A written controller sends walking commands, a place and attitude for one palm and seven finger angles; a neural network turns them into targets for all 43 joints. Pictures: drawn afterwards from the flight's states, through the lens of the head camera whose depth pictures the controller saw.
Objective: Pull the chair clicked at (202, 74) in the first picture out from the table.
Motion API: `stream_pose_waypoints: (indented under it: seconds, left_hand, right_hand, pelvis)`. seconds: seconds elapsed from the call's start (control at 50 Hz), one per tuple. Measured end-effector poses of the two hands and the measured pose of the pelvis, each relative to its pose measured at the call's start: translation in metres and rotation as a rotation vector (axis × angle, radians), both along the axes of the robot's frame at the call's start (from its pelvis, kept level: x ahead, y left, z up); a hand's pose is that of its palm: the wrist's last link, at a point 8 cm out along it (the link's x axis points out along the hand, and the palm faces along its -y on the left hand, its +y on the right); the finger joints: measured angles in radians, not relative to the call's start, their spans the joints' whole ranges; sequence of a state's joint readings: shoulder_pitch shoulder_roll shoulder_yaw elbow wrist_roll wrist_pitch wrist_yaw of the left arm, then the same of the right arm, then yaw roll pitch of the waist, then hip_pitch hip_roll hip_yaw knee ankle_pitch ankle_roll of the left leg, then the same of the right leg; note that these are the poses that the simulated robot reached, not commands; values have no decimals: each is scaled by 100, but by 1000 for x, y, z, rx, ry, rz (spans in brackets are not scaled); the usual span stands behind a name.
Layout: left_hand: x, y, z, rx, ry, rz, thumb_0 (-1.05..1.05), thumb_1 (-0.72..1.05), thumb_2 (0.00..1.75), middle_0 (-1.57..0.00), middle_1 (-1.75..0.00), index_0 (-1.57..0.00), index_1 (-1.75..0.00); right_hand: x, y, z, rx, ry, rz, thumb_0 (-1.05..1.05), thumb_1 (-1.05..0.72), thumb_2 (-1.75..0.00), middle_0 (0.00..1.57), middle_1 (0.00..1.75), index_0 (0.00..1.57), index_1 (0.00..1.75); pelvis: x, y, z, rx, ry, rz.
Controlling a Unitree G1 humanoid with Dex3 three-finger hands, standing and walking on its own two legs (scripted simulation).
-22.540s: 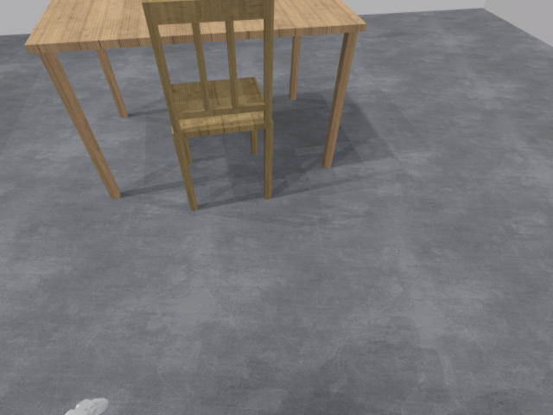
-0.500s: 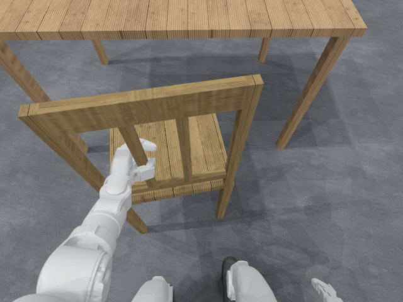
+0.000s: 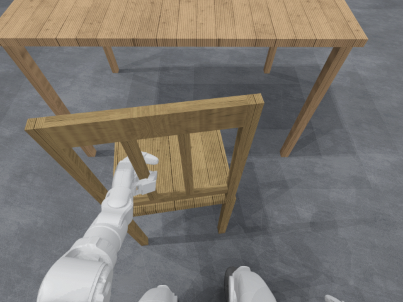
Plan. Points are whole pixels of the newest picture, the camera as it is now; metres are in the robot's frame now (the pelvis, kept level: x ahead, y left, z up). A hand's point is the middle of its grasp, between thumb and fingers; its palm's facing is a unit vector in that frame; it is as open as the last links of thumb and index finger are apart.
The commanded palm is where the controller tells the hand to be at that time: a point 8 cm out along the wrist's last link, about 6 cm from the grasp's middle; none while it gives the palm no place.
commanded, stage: step backward, pulling the chair out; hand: left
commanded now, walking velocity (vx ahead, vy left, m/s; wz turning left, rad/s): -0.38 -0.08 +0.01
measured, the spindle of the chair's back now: (143, 173) +0.39 +0.14 -0.06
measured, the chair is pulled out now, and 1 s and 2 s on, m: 0.30 0.38 0.51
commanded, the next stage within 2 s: stop walking, hand still on the chair in 1.94 s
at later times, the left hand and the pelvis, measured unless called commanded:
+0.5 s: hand (148, 191) +0.34 +0.12 -0.05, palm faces +0.02 -0.98 -0.18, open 5.6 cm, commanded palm +0.36 +0.18 -0.05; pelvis -0.05 -0.01 +0.00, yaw +0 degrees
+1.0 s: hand (144, 215) +0.29 +0.13 -0.05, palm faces +0.04 -0.98 -0.19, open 5.7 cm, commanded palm +0.30 +0.18 -0.05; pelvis -0.09 -0.01 +0.00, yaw +0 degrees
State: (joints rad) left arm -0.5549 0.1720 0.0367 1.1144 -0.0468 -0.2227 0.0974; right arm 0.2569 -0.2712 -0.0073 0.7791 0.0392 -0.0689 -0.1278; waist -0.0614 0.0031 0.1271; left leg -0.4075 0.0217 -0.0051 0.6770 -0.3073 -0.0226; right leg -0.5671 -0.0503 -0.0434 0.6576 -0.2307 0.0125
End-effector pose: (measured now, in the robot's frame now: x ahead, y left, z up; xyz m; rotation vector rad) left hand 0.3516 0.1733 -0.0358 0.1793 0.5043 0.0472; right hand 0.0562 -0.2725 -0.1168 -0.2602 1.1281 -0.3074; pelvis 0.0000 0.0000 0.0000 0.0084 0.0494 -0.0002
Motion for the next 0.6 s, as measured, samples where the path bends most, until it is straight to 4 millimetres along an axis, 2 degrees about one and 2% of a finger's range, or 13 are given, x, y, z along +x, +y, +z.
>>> stream_pose_waypoints:
  seconds: [0.08,0.16,0.3,0.36,0.48,0.6]
  left_hand:
    - [-1,0,0,-3,2,4,7,63,77,-30,-124,-50,-145]
    - [-1,0,0,0,5,19,7,63,78,-30,-124,-50,-145]
    - [-7,1,1,-12,17,6,7,65,75,-28,-124,-50,-145]
    - [-12,2,1,-14,18,-2,7,65,74,-27,-124,-50,-145]
    - [-25,2,1,0,8,17,7,64,76,-29,-123,-50,-145]
    - [-39,1,1,5,10,35,7,63,77,-31,-122,-50,-145]
  right_hand:
    - [4,1,-1,17,21,19,0,-90,-89,20,30,20,30]
    - [8,0,-3,31,20,26,0,-90,-89,21,30,20,30]
    - [4,0,4,-21,-9,22,0,-90,-89,21,30,20,30]
    - [-3,3,5,-18,-16,26,0,-90,-89,21,30,20,30]
    - [-25,11,-6,48,3,11,0,-90,-89,21,30,20,30]
    - [-56,4,-9,38,19,-28,0,-90,-89,21,30,21,30]
  pelvis:
    - [2,-8,1,-17,0,13]
    - [-8,-13,3,-27,3,25]
    - [-28,-1,4,-1,1,26]
    - [-33,0,3,1,5,17]
    - [-46,-11,1,-22,-7,1]
    - [-60,-11,0,-13,-10,11]
